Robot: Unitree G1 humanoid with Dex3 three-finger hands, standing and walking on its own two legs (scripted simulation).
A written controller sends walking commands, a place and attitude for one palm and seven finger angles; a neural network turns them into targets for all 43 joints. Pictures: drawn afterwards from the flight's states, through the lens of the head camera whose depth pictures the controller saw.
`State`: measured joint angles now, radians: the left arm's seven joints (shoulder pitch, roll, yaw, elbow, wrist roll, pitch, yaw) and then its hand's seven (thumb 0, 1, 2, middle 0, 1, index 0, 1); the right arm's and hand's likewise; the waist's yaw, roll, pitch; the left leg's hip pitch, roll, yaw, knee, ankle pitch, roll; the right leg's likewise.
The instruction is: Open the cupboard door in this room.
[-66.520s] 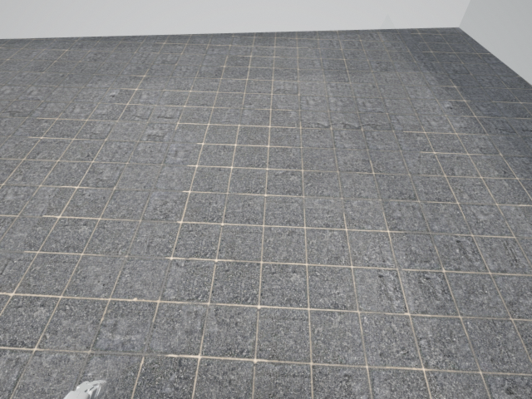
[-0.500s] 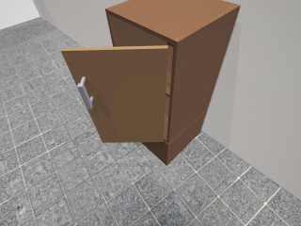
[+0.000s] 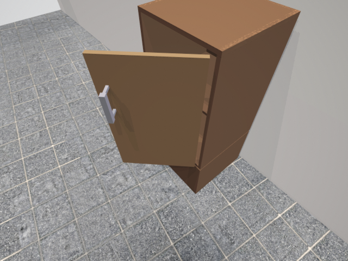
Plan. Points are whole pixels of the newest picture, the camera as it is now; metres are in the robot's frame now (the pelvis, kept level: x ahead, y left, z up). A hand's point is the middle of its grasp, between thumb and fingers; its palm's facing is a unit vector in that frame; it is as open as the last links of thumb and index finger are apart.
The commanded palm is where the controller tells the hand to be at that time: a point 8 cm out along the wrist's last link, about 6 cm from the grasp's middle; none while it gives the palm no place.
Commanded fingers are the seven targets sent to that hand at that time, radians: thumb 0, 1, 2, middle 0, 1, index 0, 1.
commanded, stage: shuffle to correct the standing spot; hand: left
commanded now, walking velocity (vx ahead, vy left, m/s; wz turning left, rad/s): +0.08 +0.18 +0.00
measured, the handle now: (108, 104) +0.56 +0.27 -0.01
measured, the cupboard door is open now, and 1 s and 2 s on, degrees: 46 46 46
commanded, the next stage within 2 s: come to a stop and stand still in 0.06 s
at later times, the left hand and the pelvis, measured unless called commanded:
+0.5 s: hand out of the picture +0.09 +0.20 -0.18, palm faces +0.02 -0.97 -0.23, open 7.2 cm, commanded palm none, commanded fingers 0.00 0.90 0.90 -0.20 -0.30 -0.20 -0.30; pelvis +0.04 +0.02 +0.00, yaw -1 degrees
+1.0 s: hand out of the picture +0.05 +0.21 -0.17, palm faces -0.02 -0.98 -0.22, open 7.3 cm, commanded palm none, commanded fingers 0.00 0.90 0.90 -0.20 -0.30 -0.20 -0.30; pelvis +0.04 +0.03 +0.00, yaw -1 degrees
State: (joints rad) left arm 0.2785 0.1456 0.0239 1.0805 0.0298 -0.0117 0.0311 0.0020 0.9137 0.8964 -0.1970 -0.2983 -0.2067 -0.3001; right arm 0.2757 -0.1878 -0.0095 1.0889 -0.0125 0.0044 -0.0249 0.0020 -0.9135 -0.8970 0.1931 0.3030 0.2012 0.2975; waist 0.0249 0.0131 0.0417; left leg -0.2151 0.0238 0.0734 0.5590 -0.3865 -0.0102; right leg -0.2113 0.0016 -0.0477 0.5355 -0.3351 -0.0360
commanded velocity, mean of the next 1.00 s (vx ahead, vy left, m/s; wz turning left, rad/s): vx -0.01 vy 0.02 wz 0.00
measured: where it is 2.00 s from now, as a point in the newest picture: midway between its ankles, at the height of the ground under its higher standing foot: outside the picture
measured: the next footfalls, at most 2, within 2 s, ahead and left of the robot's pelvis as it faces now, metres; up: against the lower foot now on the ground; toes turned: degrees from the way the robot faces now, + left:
none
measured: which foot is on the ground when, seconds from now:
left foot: down 0.00-1.00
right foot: down 0.00-1.00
